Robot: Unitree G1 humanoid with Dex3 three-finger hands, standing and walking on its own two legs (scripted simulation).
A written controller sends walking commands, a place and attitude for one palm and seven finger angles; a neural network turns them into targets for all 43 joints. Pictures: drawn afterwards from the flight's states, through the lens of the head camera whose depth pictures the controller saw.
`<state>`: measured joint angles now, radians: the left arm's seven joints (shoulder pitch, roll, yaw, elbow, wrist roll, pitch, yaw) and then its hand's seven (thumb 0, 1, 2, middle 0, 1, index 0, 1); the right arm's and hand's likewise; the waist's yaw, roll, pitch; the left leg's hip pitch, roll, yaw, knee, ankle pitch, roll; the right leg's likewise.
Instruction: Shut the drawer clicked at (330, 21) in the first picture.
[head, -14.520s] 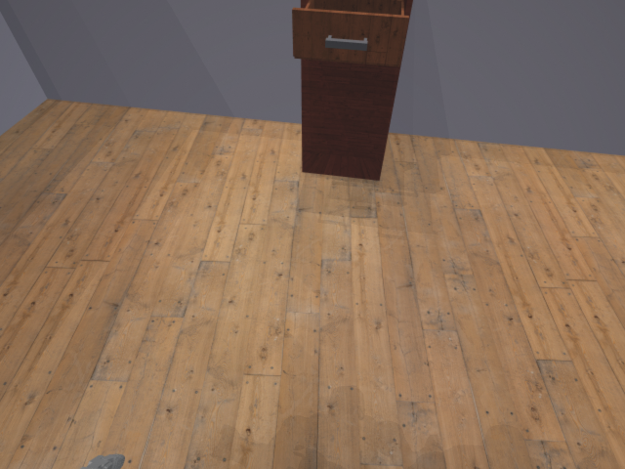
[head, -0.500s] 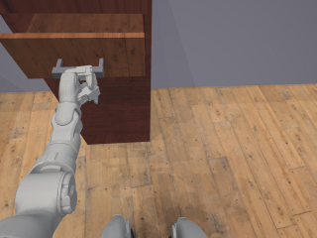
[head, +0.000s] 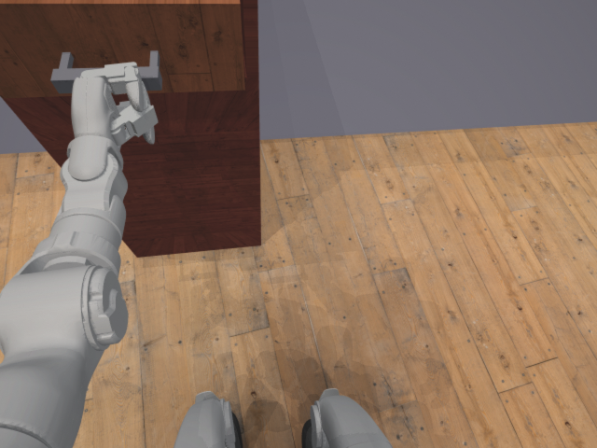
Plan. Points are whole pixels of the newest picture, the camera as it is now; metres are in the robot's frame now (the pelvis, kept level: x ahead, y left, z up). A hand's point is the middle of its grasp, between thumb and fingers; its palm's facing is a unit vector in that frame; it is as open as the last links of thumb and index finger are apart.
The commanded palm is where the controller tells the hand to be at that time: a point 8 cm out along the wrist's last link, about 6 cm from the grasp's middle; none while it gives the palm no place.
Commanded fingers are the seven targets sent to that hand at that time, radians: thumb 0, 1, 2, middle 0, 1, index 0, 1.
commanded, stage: push the drawer shut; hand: left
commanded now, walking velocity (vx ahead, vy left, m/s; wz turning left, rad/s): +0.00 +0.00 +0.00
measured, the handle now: (110, 69) +0.61 +0.18 +0.09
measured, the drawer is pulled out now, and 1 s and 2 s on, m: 0.03 0.00 0.00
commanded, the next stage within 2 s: pull the fist back off the drawer in 0.74 s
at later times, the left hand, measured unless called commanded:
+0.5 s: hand (144, 88) +0.57 +0.14 +0.09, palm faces +0.03 -1.00 -0.04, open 3.1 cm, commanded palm +0.58 +0.17 +0.09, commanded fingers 0.00 0.90 0.90 -1.40 -1.60 -1.40 -1.60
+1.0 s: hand (137, 84) +0.58 +0.15 +0.09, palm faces +0.02 -1.00 -0.05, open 3.4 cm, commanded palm +0.60 +0.17 +0.09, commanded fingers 0.00 0.90 0.90 -1.40 -1.60 -1.40 -1.60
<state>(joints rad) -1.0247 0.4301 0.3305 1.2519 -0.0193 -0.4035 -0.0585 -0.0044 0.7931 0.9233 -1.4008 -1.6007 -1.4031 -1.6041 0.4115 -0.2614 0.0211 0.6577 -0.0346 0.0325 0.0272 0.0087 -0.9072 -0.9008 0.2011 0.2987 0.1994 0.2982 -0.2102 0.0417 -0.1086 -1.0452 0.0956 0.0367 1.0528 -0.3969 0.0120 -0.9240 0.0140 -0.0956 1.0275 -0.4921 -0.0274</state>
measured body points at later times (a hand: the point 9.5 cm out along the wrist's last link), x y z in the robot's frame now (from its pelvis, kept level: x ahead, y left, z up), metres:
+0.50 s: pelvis +0.00 +0.01 -0.01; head +0.16 +0.03 +0.42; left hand +0.57 +0.19 +0.09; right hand -0.05 -0.25 -0.11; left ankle +0.05 +0.12 -0.66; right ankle -0.01 -0.11 -0.66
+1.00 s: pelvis -0.02 +0.02 -0.02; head +0.14 +0.05 +0.40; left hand +0.57 +0.20 +0.10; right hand -0.09 -0.23 -0.10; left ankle +0.05 +0.12 -0.66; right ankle -0.01 -0.11 -0.66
